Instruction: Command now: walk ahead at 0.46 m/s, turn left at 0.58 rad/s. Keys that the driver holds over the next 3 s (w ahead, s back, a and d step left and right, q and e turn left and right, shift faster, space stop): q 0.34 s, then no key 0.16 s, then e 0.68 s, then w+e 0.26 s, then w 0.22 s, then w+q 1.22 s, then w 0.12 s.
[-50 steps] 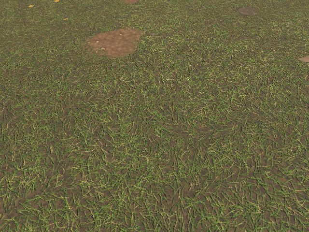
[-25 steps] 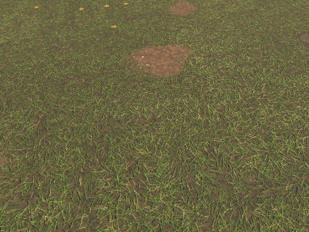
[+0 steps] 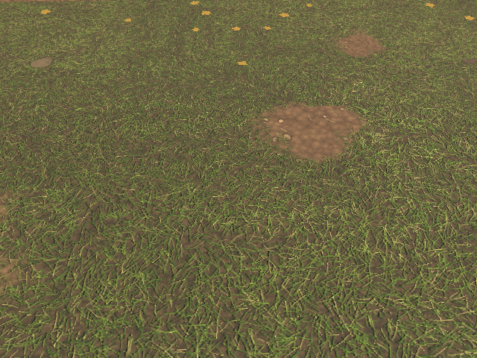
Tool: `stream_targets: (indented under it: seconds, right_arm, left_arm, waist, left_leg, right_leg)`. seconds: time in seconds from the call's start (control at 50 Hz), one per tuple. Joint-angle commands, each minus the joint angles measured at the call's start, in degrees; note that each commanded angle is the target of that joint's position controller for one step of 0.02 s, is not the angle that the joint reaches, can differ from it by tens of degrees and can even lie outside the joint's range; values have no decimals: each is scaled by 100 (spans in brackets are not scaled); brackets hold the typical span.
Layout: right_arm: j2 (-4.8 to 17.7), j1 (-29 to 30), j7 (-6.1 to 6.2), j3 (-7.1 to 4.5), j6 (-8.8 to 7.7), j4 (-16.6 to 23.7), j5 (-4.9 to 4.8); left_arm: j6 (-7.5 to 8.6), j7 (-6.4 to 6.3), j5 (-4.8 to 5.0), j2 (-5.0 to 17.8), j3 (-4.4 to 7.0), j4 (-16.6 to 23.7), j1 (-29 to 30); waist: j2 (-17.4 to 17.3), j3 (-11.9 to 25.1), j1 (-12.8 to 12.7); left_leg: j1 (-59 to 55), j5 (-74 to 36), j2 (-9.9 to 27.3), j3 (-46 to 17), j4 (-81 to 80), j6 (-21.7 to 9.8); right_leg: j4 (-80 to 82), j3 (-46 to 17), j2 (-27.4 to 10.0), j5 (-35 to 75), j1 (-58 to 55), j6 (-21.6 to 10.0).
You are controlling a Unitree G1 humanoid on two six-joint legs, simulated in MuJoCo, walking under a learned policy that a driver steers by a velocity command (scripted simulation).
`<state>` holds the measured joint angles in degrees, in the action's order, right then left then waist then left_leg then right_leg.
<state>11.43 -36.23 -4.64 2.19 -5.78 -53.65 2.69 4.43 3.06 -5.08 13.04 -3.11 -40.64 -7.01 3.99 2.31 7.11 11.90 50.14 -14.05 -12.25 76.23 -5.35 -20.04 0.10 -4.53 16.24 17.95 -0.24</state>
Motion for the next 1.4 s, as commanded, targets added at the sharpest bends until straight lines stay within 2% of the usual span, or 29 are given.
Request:
stream_targets:
  seconds: [0.02,0.04,0.06,0.1,0.12,0.14,0.18,0.24,0.34,0.42,0.44,0.46,0.48,0.5,0.54,0.6,0.68,0.74,0.82,0.88,0.94,1.02,1.22,1.26,1.28,1.3,1.32,1.36,1.4]
  right_arm:
    - [-322,-1125,-166,6,-76,194,-11]
    - [418,-839,-228,-104,12,505,-107]
    - [730,641,-165,-264,118,1146,-83]
    - [382,1148,150,-184,147,1099,4]
    - [93,1322,120,-92,118,1048,143]
    - [-41,1435,18,-85,144,1002,265]
    - [101,1547,-172,-166,124,814,135]
    - [347,1974,-191,-223,209,970,-18]
    - [628,2782,9,-394,280,1239,26]
    - [1210,3039,120,-703,129,1396,-216]
    - [1634,2584,281,-813,117,1362,-229]
    - [1750,1435,391,-800,165,1217,-134]
    - [1552,872,413,-828,80,868,19]
    - [1632,1234,411,-905,-25,819,-66]
    - [921,2662,323,-644,-23,1204,-496]
    - [964,3886,38,-574,13,1513,-344]
    - [1240,3058,-161,-631,172,1117,-367]
    - [1546,2536,276,-836,33,1187,-297]
    - [1196,2859,723,-806,-59,1360,-261]
    - [1121,3243,781,-837,49,1593,-150]
    - [934,3940,691,-814,159,1893,5]
    - [980,3272,637,-886,188,1619,174]
    - [1238,2715,504,-840,178,1274,-151]
    - [1326,2307,539,-840,44,1289,-86]
    - [1663,1382,648,-918,-59,1208,-11]
    - [1726,1287,630,-879,-184,1101,210]
    - [1309,1625,593,-749,-172,1085,172]
    - [671,2373,562,-499,-142,1381,-15]
    - [645,2199,645,-402,-146,1327,102]
  left_arm:
    - [43,123,36,1354,612,-821,-3591]
    - [-72,248,-153,1449,652,-622,-3311]
    - [-126,90,-141,1327,692,-299,-2099]
    - [-1,45,23,591,462,-28,-916]
    - [157,-128,81,-32,283,71,-273]
    - [252,-208,152,91,334,27,-243]
    - [456,-409,220,593,468,-167,-436]
    - [475,-428,192,1403,832,-381,-857]
    - [277,-461,122,1184,1062,-363,-787]
    - [192,-419,337,1237,1154,-327,-883]
    - [168,-343,255,899,1045,-186,-1175]
    - [166,-215,149,561,876,92,-777]
    - [82,-43,224,598,848,99,-121]
    - [57,-10,224,610,846,116,124]
    - [26,-94,148,739,874,-319,-692]
    - [-75,172,327,570,865,-909,-1766]
    - [116,209,442,876,905,-632,-1257]
    - [211,-223,426,1213,910,-154,-374]
    - [178,-344,347,717,766,-294,-894]
    - [227,-293,405,920,839,-257,-1077]
    - [358,-324,260,1586,1083,-196,-1872]
    - [272,-276,410,1078,948,-17,-1097]
    - [-126,37,285,1407,1013,402,-809]
    - [-227,68,157,1035,839,402,-780]
    - [-203,55,86,559,663,583,-693]
    - [-81,92,-18,349,573,659,-351]
    - [-55,17,26,678,646,388,-314]
    - [-79,-125,106,998,776,41,-698]
    - [-108,-2,27,760,708,8,-552]
  waist:
    - [1117,2170,-680]
    - [769,2196,-1072]
    - [302,916,-1143]
    - [-547,-7,-507]
    - [-593,-527,-134]
    - [-2,-713,-75]
    - [-34,-351,-244]
    - [-162,-240,-383]
    - [-191,-245,-723]
    - [-474,238,-636]
    - [-1124,1337,-665]
    - [-1467,2450,-123]
    - [-633,1554,241]
    - [-777,588,34]
    - [-873,421,-730]
    - [-739,273,-1423]
    - [-643,60,-928]
    - [-555,20,-311]
    - [-907,16,-581]
    - [-523,6,-698]
    - [371,-137,-1309]
    - [133,-176,-672]
    - [12,-57,-731]
    - [-262,-2,-530]
    - [-1055,261,-157]
    - [-1226,-644,-194]
    - [-516,-803,-372]
    - [-994,-695,-688]
    - [-894,-702,-705]
  left_leg:
    - [4213,-174,256,78,4222,495]
    - [5331,-146,292,288,5153,744]
    - [6284,-974,830,624,4545,908]
    - [4864,-2613,1676,395,3006,797]
    - [3633,-3496,2217,356,902,543]
    - [2997,-3856,2155,798,357,483]
    - [1845,-5130,2109,1180,-2115,555]
    - [1876,-4820,1952,1100,-3027,597]
    - [2364,-4525,1870,1091,-3846,386]
    - [302,-6364,1246,1432,-4705,-252]
    - [-1652,-8429,2241,111,-4561,-1329]
    - [-3261,-8329,3559,-1803,-5255,-2251]
    - [-2934,-7026,3498,-1820,-5499,-1734]
    - [-2072,-6781,3256,-1247,-5624,-1430]
    - [-598,-6668,2919,-405,-5838,-1060]
    - [1701,-5646,2199,778,-5974,-341]
    - [1190,-2646,2467,237,-5468,-206]
    - [74,-2136,2701,-56,-5577,-669]
    - [-226,-3112,3129,109,-6035,-1054]
    - [-46,-3173,2611,1084,-5590,-426]
    - [2196,-1852,1290,1263,-3435,558]
    - [1906,-2078,1545,1037,-2479,625]
    - [-144,-3824,1321,1341,-5594,505]
    - [-1359,-3706,1850,897,-5777,-64]
    - [-2604,-3240,3017,-681,-6271,-1212]
    - [-2495,-2664,4158,-2320,-7035,-2007]
    - [-2374,-2138,3962,-1775,-7269,-1580]
    - [-2009,-2406,3270,-624,-7363,-837]
    - [-1783,-3388,3021,197,-7450,-595]
  right_leg:
    - [-2633,-1026,-2243,6023,-6503,-2368]
    - [-2203,-2208,-2792,5840,-6330,-2967]
    - [-1194,-2402,-2841,2474,-4717,-2498]
    - [-214,-1446,-2282,1032,-1312,-2206]
    - [465,-605,-1755,1118,252,-1774]
    - [591,-149,-1311,1257,878,-1728]
    - [668,781,-742,918,949,-1368]
    - [609,491,-1371,2010,-279,-1469]
    - [230,852,-1613,1349,-2020,-1266]
    - [-922,1444,-815,1252,-1445,-592]
    - [-2122,1731,-421,-550,-386,30]
    - [-3191,1221,282,-5517,941,383]
    - [-3491,169,243,-6179,1752,291]
    - [-3640,24,12,-5935,2146,266]
    - [-3124,9,-370,-5530,1121,418]
    - [-2835,344,-173,-3694,-1047,760]
    - [-1639,331,-71,-2424,-537,550]
    - [-1152,-151,-187,-3091,776,-455]
    - [-1270,334,224,-3008,314,-638]
    - [-334,-83,89,-2043,-460,-1063]
    - [874,-2661,-1420,-1193,-2170,-2241]
    - [809,-1764,-901,-822,-1729,-1588]
    - [203,-2439,-682,-2133,-1161,-1623]
    - [-307,-2380,-59,-4008,97,-1171]
    - [-1446,-1881,703,-5033,1501,-643]
    - [-2434,-1320,956,-4885,2887,-282]
    - [-3103,-1248,430,-4378,2957,-294]
    - [-3734,-793,402,-3643,2588,-278]
    - [-3820,-630,317,-2977,2336,-346]
